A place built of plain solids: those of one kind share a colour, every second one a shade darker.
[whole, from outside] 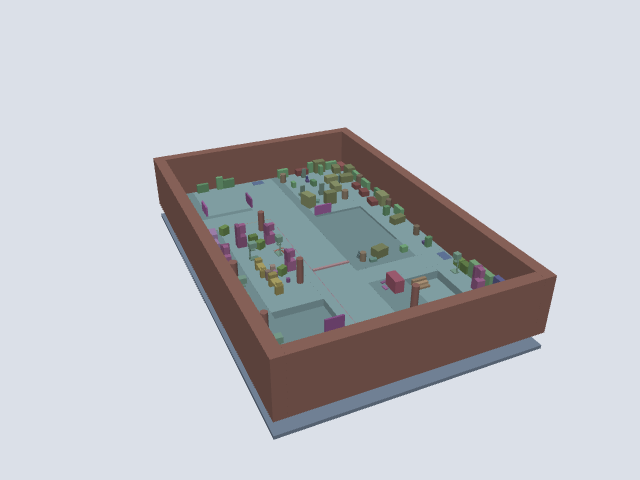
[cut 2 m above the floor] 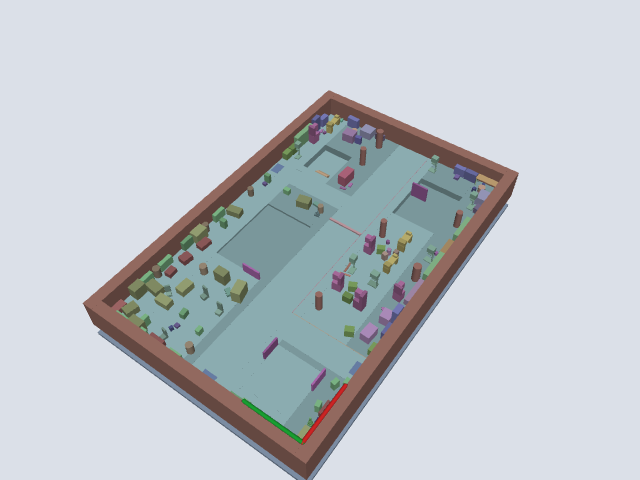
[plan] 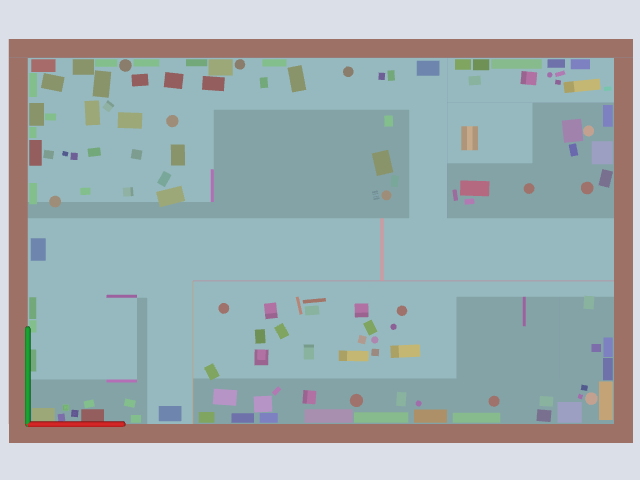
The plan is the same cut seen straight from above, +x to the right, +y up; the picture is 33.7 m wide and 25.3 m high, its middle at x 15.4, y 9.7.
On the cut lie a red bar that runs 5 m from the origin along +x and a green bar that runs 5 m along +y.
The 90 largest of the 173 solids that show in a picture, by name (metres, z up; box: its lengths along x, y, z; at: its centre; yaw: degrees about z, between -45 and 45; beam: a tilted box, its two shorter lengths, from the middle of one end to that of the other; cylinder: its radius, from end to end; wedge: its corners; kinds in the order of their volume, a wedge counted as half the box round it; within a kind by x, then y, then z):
{
 "floor_1": {"box": [1.45, 4.31, 2.1], "at": [0.72, 4.5, -1.05]},
 "floor_2": {"box": [6.3, 2.35, 2.1], "at": [3.15, 1.18, -1.05]},
 "floor_3": {"box": [6.3, 0.89, 2.1], "at": [3.15, 7.11, -1.05]},
 "floor_4": {"box": [4.31, 4.31, 2.1], "at": [3.6, 4.5, -1.05]},
 "floor_5": {"box": [9.8, 4.87, 2.1], "at": [4.9, 14.13, -1.05]},
 "floor_6": {"box": [0.54, 4.31, 2.1], "at": [6.03, 4.5, -1.05]},
 "floor_7": {"box": [2.4, 7.55, 1.0], "at": [7.5, 3.77, -0.5]},
 "floor_8": {"box": [20.1, 0.85, 2.1], "at": [10.05, 11.28, -1.05]},
 "floor_9": {"box": [20.1, 2.73, 2.1], "at": [10.05, 17.93, -1.05]},
 "floor_10": {"box": [7.11, 4.87, 1.89], "at": [13.36, 14.13, -1.16]},
 "floor_11": {"box": [30.9, 3.3, 1.0], "at": [15.45, 9.2, -0.5]},
 "floor_12": {"box": [13.9, 4.31, 2.1], "at": [15.65, 4.55, -1.05]},
 "floor_13": {"box": [3.19, 4.87, 2.1], "at": [18.5, 14.13, -1.05]},
 "floor_14": {"box": [22.2, 2.4, 2.1], "at": [19.8, 1.2, -1.05]},
 "floor_15": {"box": [22.2, 0.84, 2.1], "at": [19.8, 7.13, -1.05]},
 "floor_16": {"box": [2.0, 8.45, 1.0], "at": [21.1, 15.07, -0.5]},
 "floor_17": {"box": [0.75, 3.19, 2.1], "at": [22.48, 15.35, -1.05]},
 "floor_18": {"box": [3.75, 3.19, 1.36], "at": [24.73, 15.35, -1.42]},
 "floor_19": {"box": [5.43, 4.31, 1.45], "at": [25.32, 4.55, -1.38]},
 "floor_20": {"box": [8.8, 2.9, 2.1], "at": [26.5, 12.3, -1.05]},
 "floor_21": {"box": [8.8, 2.36, 2.1], "at": [26.5, 18.12, -1.05]},
 "floor_22": {"box": [4.3, 3.19, 2.1], "at": [28.75, 15.35, -1.05]},
 "floor_23": {"box": [2.87, 4.31, 2.1], "at": [29.46, 4.55, -1.05]},
 "wall_1": {"box": [1.0, 19.3, 5.0], "at": [-0.5, 9.65, 1.5]},
 "wall_2": {"box": [32.9, 1.0, 5.0], "at": [15.45, -0.5, 1.5]},
 "wall_3": {"box": [32.9, 1.0, 5.0], "at": [15.45, 19.8, 1.5]},
 "wall_4": {"box": [1.0, 19.3, 5.0], "at": [31.4, 9.65, 1.5]},
 "floor_base_1": {"box": [32.9, 21.3, 0.3], "at": [15.45, 9.65, -2.35]},
 "pallet_load_1": {"box": [0.78, 1.21, 1.27], "at": [0.46, 16.32, 0.64]},
 "pallet_load_2": {"box": [1.2, 0.78, 1.11], "at": [0.82, 0.46, 0.56]},
 "pallet_load_3": {"box": [1.12, 0.8, 0.68], "at": [1.32, 18.0, 0.34], "yaw": -11.2},
 "pallet_load_4": {"box": [1.12, 0.82, 1.14], "at": [2.92, 18.82, 0.57]},
 "pallet_load_5": {"box": [0.77, 1.29, 0.67], "at": [3.4, 16.4, 0.34], "yaw": 2.7},
 "pallet_load_6": {"box": [0.86, 1.37, 0.72], "at": [3.9, 17.92, 0.36], "yaw": -5.5},
 "pallet_load_7": {"box": [1.28, 0.83, 0.67], "at": [5.38, 16.0, 0.34], "yaw": -1.9},
 "pallet_load_8": {"box": [1.38, 0.83, 1.23], "at": [7.53, 11.99, 0.61], "yaw": 14.0},
 "pallet_load_9": {"box": [0.74, 1.11, 1.24], "at": [7.91, 14.18, 0.62], "yaw": 0.6},
 "pallet_load_10": {"box": [1.28, 0.86, 1.12], "at": [10.16, 18.8, 0.56]},
 "pallet_load_11": {"box": [0.76, 1.33, 0.63], "at": [14.18, 18.2, 0.32], "yaw": 10.8},
 "pallet_load_12": {"box": [0.89, 1.22, 0.78], "at": [18.7, 13.77, 0.39], "yaw": 13.0},
 "bar_rack_1": {"box": [2.86, 0.55, 1.38], "at": [18.62, 0.34, 0.69]},
 "bar_rack_2": {"box": [2.51, 0.52, 1.34], "at": [23.65, 0.33, 0.67]},
 "bar_rack_3": {"box": [2.66, 0.51, 1.4], "at": [25.76, 18.98, 0.7]},
 "tool_cabinet_1": {"box": [1.18, 0.5, 0.93], "at": [11.33, 0.32, 0.47]},
 "tool_cabinet_2": {"box": [0.96, 0.51, 1.98], "at": [12.7, 0.33, 0.99]},
 "tool_cabinet_3": {"box": [0.93, 0.45, 1.66], "at": [27.85, 19.0, 0.83]},
 "tool_cabinet_4": {"box": [1.01, 0.53, 0.95], "at": [29.12, 18.96, 0.47]},
 "tool_cabinet_5": {"box": [0.51, 1.17, 0.96], "at": [30.57, 2.89, 0.48]},
 "tool_cabinet_6": {"box": [0.51, 1.15, 1.07], "at": [30.57, 16.24, 0.54]},
 "tool_cabinet_7": {"box": [0.49, 1.03, 0.93], "at": [30.59, 4.05, 0.47]},
 "crate_stack_1": {"box": [0.38, 1.16, 0.86], "at": [0.26, 3.35, 0.43]},
 "crate_stack_2": {"box": [0.37, 1.15, 0.91], "at": [0.26, 6.11, 0.46]},
 "crate_stack_3": {"box": [0.39, 0.65, 1.31], "at": [0.27, 5.15, 0.66]},
 "crate_stack_4": {"box": [0.42, 1.13, 0.92], "at": [0.28, 12.14, 0.46]},
 "crate_stack_5": {"box": [0.42, 1.27, 0.83], "at": [0.28, 17.86, 0.41]},
 "crate_stack_6": {"box": [1.17, 0.4, 0.89], "at": [4.13, 19.03, 0.45]},
 "crate_stack_7": {"box": [0.55, 0.41, 1.32], "at": [5.7, 0.28, 0.66]},
 "crate_stack_8": {"box": [1.36, 0.39, 0.83], "at": [6.25, 19.04, 0.41]},
 "crate_stack_9": {"box": [1.13, 0.38, 0.93], "at": [8.9, 19.04, 0.47]},
 "crate_stack_10": {"box": [1.28, 0.39, 0.87], "at": [12.99, 19.04, 0.43]},
 "dust_extractor_1": {"cylinder": 0.28, "from": [10.33, 6.1, 0.0], "to": [10.33, 6.1, 1.85]},
 "dust_extractor_2": {"cylinder": 0.35, "from": [17.32, 1.24, 0.0], "to": [17.32, 1.24, 1.74]},
 "dust_extractor_3": {"cylinder": 0.28, "from": [19.72, 5.97, 0.0], "to": [19.72, 5.97, 2.22]},
 "dust_extractor_4": {"cylinder": 0.29, "from": [24.58, 1.2, 0.0], "to": [24.58, 1.2, 1.78]},
 "dust_extractor_5": {"cylinder": 0.28, "from": [26.42, 12.41, 0.0], "to": [26.42, 12.41, 2.03]},
 "dust_extractor_6": {"cylinder": 0.34, "from": [29.48, 12.44, 0.0], "to": [29.48, 12.44, 2.07]},
 "table_saw_1": {"box": [1.24, 0.83, 0.88], "at": [10.39, 1.41, 0.44], "yaw": -3.9},
 "table_saw_2": {"box": [0.96, 0.85, 1.0], "at": [12.39, 1.05, 0.5], "yaw": 2.4},
 "table_saw_3": {"box": [1.03, 1.18, 0.93], "at": [28.71, 15.46, 0.47], "yaw": 5.8},
 "bandsaw_1": {"box": [0.73, 0.83, 1.04], "at": [12.31, 3.51, 0.52], "yaw": -0.8},
 "bandsaw_2": {"box": [0.65, 0.82, 0.92], "at": [12.81, 5.97, 0.46], "yaw": 6.0},
 "bandsaw_3": {"box": [0.69, 0.71, 0.94], "at": [14.84, 1.42, 0.47], "yaw": -4.3},
 "bandsaw_4": {"box": [0.73, 0.73, 0.92], "at": [17.59, 5.99, 0.46], "yaw": 1.2},
 "bandsaw_5": {"box": [0.83, 0.69, 1.0], "at": [26.41, 18.23, 0.5], "yaw": -5.2},
 "sack_pile_1": {"box": [0.66, 1.36, 0.61], "at": [0.4, 14.29, 0.3]},
 "sack_pile_2": {"box": [1.29, 0.68, 0.6], "at": [0.82, 18.89, 0.3]},
 "sack_pile_3": {"box": [1.2, 0.71, 0.59], "at": [3.42, 0.42, 0.29]},
 "sack_pile_4": {"box": [0.97, 0.8, 0.54], "at": [7.69, 18.1, 0.27], "yaw": -6.3},
 "sack_pile_5": {"box": [1.16, 0.73, 0.46], "at": [9.78, 17.95, 0.23], "yaw": -3.9},
 "forge_hearth_1": {"box": [1.28, 1.09, 0.9], "at": [28.55, 0.61, 0.45]},
 "forge_hearth_2": {"box": [1.11, 1.22, 0.83], "at": [30.27, 14.3, 0.41]},
 "offcut_bin_1": {"box": [0.83, 0.57, 0.73], "at": [9.42, 0.35, 0.36]},
 "offcut_bin_2": {"box": [0.54, 0.76, 0.76], "at": [9.69, 2.75, 0.38], "yaw": 27.5},
 "offcut_bin_3": {"box": [0.86, 0.56, 0.74], "at": [22.94, 18.95, 0.37]},
 "offcut_bin_4": {"box": [0.86, 0.59, 0.74], "at": [23.9, 18.93, 0.37]},
 "planer_1": {"box": [1.54, 0.8, 1.1], "at": [23.56, 12.42, 0.55], "yaw": -1.7},
 "board_stack_1": {"box": [2.55, 0.71, 0.66], "at": [15.85, 0.42, 0.33]},
 "rail_1": {"box": [0.16, 1.56, 1.6], "at": [26.16, 5.93, 0.15]},
 "barrel_1": {"cylinder": 0.33, "from": [5.14, 18.9, 0.0], "to": [5.14, 18.9, 0.96]},
 "coal_bin_1": {"box": [0.58, 0.88, 0.64], "at": [30.46, 12.95, 0.32], "yaw": -13.7}
}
